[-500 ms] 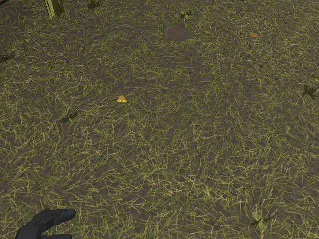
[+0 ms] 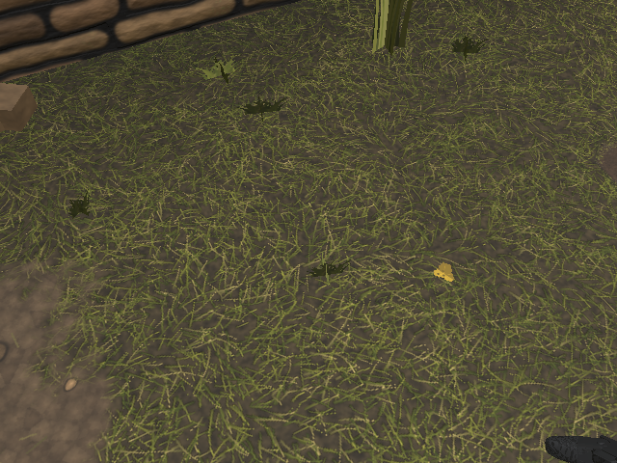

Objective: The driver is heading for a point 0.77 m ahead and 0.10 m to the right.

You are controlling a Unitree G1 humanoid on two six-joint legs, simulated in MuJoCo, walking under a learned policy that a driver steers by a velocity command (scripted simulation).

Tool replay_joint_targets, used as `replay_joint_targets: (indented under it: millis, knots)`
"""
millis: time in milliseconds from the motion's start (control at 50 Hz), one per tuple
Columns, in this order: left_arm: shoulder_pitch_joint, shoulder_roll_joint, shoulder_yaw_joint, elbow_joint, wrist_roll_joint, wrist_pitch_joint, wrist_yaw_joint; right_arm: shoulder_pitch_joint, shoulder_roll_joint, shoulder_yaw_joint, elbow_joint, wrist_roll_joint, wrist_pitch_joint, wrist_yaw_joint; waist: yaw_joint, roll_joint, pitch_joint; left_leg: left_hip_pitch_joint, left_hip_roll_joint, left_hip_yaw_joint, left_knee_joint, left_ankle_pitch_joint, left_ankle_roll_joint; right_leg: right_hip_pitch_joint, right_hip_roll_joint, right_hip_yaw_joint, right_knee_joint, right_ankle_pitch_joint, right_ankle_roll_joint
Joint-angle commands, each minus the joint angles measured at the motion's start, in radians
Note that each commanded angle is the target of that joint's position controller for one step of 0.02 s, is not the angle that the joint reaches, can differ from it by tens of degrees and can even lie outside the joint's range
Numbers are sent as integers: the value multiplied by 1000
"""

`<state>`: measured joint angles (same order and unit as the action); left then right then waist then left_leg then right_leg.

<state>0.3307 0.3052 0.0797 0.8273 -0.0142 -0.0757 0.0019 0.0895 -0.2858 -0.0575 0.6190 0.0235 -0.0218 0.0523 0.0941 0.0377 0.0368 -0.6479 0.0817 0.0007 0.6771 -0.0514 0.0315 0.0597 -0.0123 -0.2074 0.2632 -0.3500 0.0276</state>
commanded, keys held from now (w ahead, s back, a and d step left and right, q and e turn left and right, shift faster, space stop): w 0.16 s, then w+e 0.14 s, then e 0.70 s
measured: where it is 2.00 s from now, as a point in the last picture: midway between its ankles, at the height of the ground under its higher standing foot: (388, 368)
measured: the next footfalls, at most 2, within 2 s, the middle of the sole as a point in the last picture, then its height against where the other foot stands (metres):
left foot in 0.06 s outside the picture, level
right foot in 0.56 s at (386, 448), level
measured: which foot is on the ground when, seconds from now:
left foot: up 0.00-0.04, down 0.06-0.56, up 0.58-1.00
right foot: down 0.00-0.06, up 0.08-0.54, down 0.56-1.00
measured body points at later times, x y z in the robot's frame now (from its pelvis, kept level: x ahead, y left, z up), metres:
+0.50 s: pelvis +0.28 +0.03 +0.00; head +0.31 +0.03 +0.45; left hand +0.45 +0.28 -0.10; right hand +0.35 -0.25 -0.11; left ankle +0.17 +0.12 -0.73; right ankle +0.46 -0.10 -0.70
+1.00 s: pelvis +0.41 +0.03 +0.00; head +0.44 +0.03 +0.45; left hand +0.65 +0.26 -0.09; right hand +0.46 -0.27 -0.10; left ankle +0.49 +0.16 -0.73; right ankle +0.45 -0.08 -0.73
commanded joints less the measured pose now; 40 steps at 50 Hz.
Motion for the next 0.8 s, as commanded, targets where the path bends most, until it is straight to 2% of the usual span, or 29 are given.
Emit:
replay_joint_targets:
  millis: [20, 40, 60, 80, 100, 120, 140, 160, 180, 200, 220, 280, 320, 380, 420, 480, 520, 540, 560, 580, 600, 620, 640, 660, 680, 720, 740, 780, 800]
  knots:
    - [-29, 208, 50, -50, -18, 5, 9, -45, -85, -29, -101, -6, -12, 9, -61, -129, -12, 103, -72, 78, -45, -123, 56, 11, -270, 58, 76, 850, -141]
    - [-29, 216, 51, -46, -21, 12, 11, 51, -114, -48, -83, -8, -9, 5, -125, -130, -70, 245, -114, 98, -82, -134, 85, -2, -258, 36, 213, 984, -127]
    - [-22, 193, 39, -43, -19, 14, 14, 218, -162, -77, -37, -4, -6, -7, -212, -103, -155, 504, -149, 95, -139, -59, 121, -106, -224, 6, 415, 969, -99]
    - [5, 120, 8, -64, 21, 5, 12, 368, -247, -101, -5, -3, 3, -31, -252, 52, -267, 829, 42, -178, -121, 9, 186, -382, -174, -2, 739, 513, -58]
    - [99, 24, -28, -102, 28, -22, -4, 325, -320, -96, -20, -4, -10, -28, -134, 233, -401, 1051, 274, -740, -268, -184, 367, -727, 13, 145, 1038, -263, -12]
    - [-17, 134, -4, -94, -16, -44, -15, 356, -226, -74, -22, -6, -20, -22, -223, 87, -416, 1035, 277, -752, -346, -260, 341, -813, -19, 287, 1114, -224, -21]
    - [-99, 149, 0, -125, -39, -52, -18, 313, -196, -63, -9, -11, -30, -19, -217, 77, -258, 917, 243, -590, -354, -190, 299, -877, -56, 267, 1094, -143, -34]
    - [-120, 134, -6, -122, -22, -55, -10, 247, -169, -52, -8, -9, -35, -20, -176, 5, -176, 768, 199, -470, -358, -95, 264, -843, -101, 262, 1018, -58, -40]
    - [-115, 133, -2, -110, -4, -50, -6, 184, -135, -41, -13, -18, -37, -21, -137, 5, -127, 642, 169, -376, -375, 13, 243, -783, -130, 259, 955, -8, -36]
    - [-76, 131, 0, -95, -5, -35, -9, 151, -106, -30, -20, -29, -42, -22, -101, 22, -115, 564, 147, -318, -407, 69, 235, -715, -150, 269, 932, 30, -34]
    - [-47, 115, -1, -82, -7, -20, -10, 140, -101, -29, -14, -31, -50, -23, -85, 32, -115, 522, 144, -284, -439, 90, 238, -680, -155, 269, 912, 54, -27]
    - [-64, 76, -9, -78, -3, 12, -5, 150, -120, -35, 25, -34, -75, -28, -76, 13, -61, 462, 138, -164, -510, 144, 236, -712, -156, 271, 831, 160, 1]
    - [-111, 65, -11, -89, -1, 14, -4, 157, -116, -34, 47, -41, -78, -37, -89, 6, -22, 471, 119, -80, -520, 223, 210, -749, -141, 283, 727, 271, 11]
    - [-174, 33, -22, -103, 6, -1, -19, 140, -120, -31, 63, -45, -74, -52, -112, 12, -5, 446, 65, 73, -497, 366, 149, -644, -85, 236, 486, 468, 3]
    - [-223, 18, -27, -125, 7, -6, -34, 170, -131, -32, 86, -42, -67, -60, -140, 12, -13, 487, 87, 91, -482, 393, 138, -608, -61, 211, 400, 542, -6]
    - [-237, 49, -15, -160, 7, -5, -59, 168, -152, -42, 102, -25, -39, -73, -139, 32, -22, 623, 135, 88, -387, 463, 124, -651, -40, 199, 337, 429, -36]
    - [-188, 81, 1, -171, 17, -3, -73, 147, -168, -51, 98, -12, -17, -89, -105, 52, -55, 678, 151, 84, -263, 610, 102, -613, -4, 167, 318, 301, -67]
    - [-106, 105, 15, -157, 19, -2, -74, 130, -169, -52, 91, -8, -6, -97, -62, 50, -94, 670, 136, 97, -144, 661, 80, -521, 28, 149, 285, 287, -85]
    - [-4, 148, 37, -135, 21, -4, -64, 129, -155, -47, 84, -9, 0, -102, -11, 4, -149, 624, 76, 131, 51, 595, 35, -369, 53, 158, 203, 425, -117]
    - [51, 248, 58, -149, 29, 0, -43, 195, -111, -29, 58, -43, -8, -100, -22, -180, -262, 392, -16, 144, 375, 160, -32, -89, -143, 421, 257, 895, -212]
    - [11, 289, 54, -178, 37, 2, -38, 320, -29, 1, 45, -64, -19, -78, -114, -318, -419, 62, -207, 14, 701, -675, -93, 198, -374, 847, 246, 1093, -441]
    - [7, 214, 42, -204, 27, 16, -37, 260, -124, -14, 68, -36, -25, -61, -33, -162, -502, 34, -150, -138, 762, -618, -76, 183, -336, 822, 186, 861, -425]
    - [-60, 173, 31, -219, 18, 24, -33, 166, -139, -19, 39, -9, -19, -59, -36, -120, -371, -25, -115, -122, 731, -532, -63, 70, -291, 713, 154, 683, -378]
    - [-104, 136, 21, -223, 1, 38, -25, 132, -131, -19, 39, -17, -9, -69, -58, -36, -257, -36, -77, -104, 658, -470, -65, -71, -246, 643, 116, 535, -328]
    - [-138, 121, 15, -232, -2, 49, -18, 112, -137, -24, 34, -28, 6, -80, -79, -46, -184, -2, -55, -101, 582, -424, -69, -208, -218, 611, 80, 434, -306]
    - [-180, 131, 19, -248, 20, 61, -12, 141, -118, -25, 36, -32, 25, -86, -122, -117, -139, 105, -62, -81, 463, -380, -78, -368, -153, 563, 35, 365, -282]
    - [-183, 141, 24, -251, 25, 63, -7, 155, -101, -21, 43, -34, 25, -90, -126, -133, -145, 127, -71, -72, 407, -372, -87, -388, -139, 543, 36, 400, -282]
    - [-168, 159, 32, -250, 22, 68, 7, 152, -90, -17, 50, -37, 22, -99, -116, -137, -179, 136, -79, -78, 322, -342, -108, -373, -135, 540, 57, 440, -284]
    - [-169, 164, 35, -252, 17, 73, 14, 145, -88, -16, 51, -37, 22, -100, -111, -136, -196, 141, -79, -86, 288, -314, -115, -365, -131, 545, 64, 399, -277]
